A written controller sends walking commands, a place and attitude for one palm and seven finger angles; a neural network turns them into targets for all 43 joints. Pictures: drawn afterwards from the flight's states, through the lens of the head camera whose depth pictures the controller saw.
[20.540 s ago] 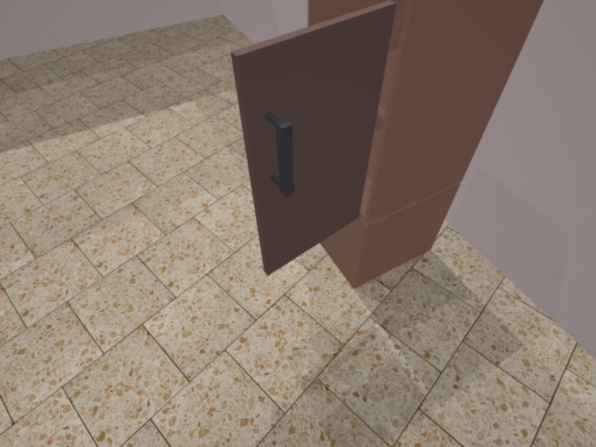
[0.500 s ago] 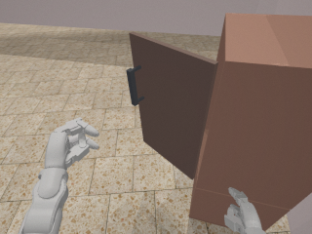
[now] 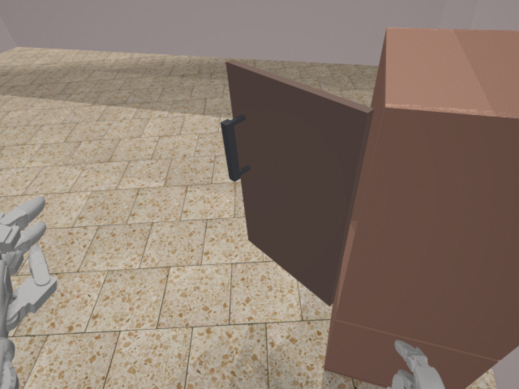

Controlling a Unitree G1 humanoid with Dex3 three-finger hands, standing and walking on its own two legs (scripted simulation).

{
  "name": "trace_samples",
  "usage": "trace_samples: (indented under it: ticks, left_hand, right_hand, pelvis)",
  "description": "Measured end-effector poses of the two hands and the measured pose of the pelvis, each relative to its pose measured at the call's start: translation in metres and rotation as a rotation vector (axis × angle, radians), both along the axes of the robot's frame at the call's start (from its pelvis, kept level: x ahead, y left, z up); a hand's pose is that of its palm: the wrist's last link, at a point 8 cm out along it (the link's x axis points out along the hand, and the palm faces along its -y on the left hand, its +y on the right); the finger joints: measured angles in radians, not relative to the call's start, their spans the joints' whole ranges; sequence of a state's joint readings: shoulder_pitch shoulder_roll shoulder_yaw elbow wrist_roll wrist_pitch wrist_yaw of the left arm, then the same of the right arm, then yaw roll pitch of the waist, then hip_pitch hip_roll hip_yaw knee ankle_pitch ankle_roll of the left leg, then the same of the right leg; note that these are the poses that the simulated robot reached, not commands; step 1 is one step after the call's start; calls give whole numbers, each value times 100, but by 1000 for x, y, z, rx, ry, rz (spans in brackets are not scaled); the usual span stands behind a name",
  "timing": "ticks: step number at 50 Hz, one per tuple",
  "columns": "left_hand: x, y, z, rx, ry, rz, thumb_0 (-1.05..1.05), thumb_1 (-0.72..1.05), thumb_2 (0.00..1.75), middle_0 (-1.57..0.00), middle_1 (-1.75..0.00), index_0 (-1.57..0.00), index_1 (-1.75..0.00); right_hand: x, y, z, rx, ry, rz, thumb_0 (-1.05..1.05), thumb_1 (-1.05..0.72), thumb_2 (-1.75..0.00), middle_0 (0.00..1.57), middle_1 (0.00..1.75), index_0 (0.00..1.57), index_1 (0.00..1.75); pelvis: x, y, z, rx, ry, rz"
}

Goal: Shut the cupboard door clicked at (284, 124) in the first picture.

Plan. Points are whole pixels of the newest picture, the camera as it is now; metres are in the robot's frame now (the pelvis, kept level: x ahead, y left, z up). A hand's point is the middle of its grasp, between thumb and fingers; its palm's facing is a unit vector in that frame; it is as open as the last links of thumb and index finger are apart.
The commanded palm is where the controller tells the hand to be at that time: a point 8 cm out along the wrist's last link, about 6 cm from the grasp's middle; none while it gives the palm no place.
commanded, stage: draw the hand back to the body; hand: left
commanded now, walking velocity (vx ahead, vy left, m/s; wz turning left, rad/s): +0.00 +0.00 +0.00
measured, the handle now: (237, 148) +0.62 +0.14 +0.05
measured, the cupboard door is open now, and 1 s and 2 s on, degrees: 60 60 60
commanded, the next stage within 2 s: step back with the hand held close in 0.28 s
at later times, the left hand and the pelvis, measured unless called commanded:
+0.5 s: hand (63, 277) +0.19 +0.27 +0.16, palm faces +0.46 -0.78 -0.42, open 7.4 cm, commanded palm +0.13 +0.30 +0.17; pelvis +0.00 +0.00 +0.00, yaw +1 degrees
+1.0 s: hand (15, 318) +0.14 +0.29 +0.16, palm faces +0.43 -0.77 -0.47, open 7.4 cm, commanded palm +0.08 +0.32 +0.17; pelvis -0.06 +0.02 -0.01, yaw +0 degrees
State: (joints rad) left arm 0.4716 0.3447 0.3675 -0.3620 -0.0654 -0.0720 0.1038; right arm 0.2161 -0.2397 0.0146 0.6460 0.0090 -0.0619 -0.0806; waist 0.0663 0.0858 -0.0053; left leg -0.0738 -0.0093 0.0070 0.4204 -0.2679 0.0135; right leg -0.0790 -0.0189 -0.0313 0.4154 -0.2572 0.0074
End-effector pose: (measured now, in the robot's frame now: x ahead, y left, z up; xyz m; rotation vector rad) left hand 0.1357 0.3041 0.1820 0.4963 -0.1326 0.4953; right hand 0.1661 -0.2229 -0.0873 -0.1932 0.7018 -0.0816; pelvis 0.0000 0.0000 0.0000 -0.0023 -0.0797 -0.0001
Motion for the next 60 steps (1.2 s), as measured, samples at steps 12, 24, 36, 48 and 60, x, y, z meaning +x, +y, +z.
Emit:
trace_samples:
  ticks: [12, 24, 36, 48, 60]
  left_hand:
    - [6, -11, -7, -43, -19, -39, 1, 89, 90, -22, -32, -22, -31]
    - [11, -6, -5, -8, -7, -36, 1, 89, 90, -22, -31, -21, -30]
    - [8, 12, -8, 67, 54, -105, 1, 89, 90, -22, -31, -22, -30]
    - [-32, 22, -6, 96, -46, -114, 1, 89, 90, -22, -31, -22, -30]
    - [-69, 20, -9, 94, -145, -92, 1, 89, 90, -22, -31, -21, -30]
  right_hand:
    - [6, 1, 10, -8, -53, 7, 2, -91, -90, 20, 30, 20, 30]
    - [3, 0, 5, -2, -16, 3, 2, -91, -90, 20, 30, 20, 30]
    - [-21, -9, 4, -65, 64, -115, 2, -91, -90, 20, 30, 20, 30]
    - [-62, 7, 10, -74, 29, -99, 2, -91, -90, 20, 30, 20, 30]
    - [-107, 1, -1, -111, 58, -76, 2, -91, -90, 20, 30, 20, 30]
  pelvis:
    - [-4, -3, 0, 2, -3, -2]
    - [-3, -3, 0, -12, 29, 5]
    - [-18, 19, -5, -7, 91, -8]
    - [-57, 25, -12, -15, 88, -6]
    - [-86, 21, -20, -34, 80, 7]
